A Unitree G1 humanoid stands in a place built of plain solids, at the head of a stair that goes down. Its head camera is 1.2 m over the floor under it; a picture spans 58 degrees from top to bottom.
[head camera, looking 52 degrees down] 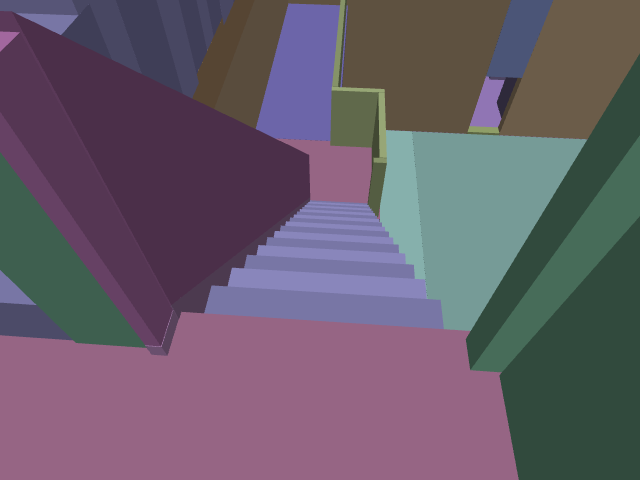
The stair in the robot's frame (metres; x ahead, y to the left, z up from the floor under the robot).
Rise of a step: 0.21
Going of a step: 0.23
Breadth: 0.87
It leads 4 degrees to the right of straight ahead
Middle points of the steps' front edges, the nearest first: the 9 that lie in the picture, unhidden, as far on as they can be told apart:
0.62 0.00 0.00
0.85 -0.02 -0.21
1.08 -0.03 -0.42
1.30 -0.05 -0.63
1.53 -0.07 -0.84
1.76 -0.08 -1.05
1.98 -0.10 -1.26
2.21 -0.12 -1.48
2.44 -0.13 -1.69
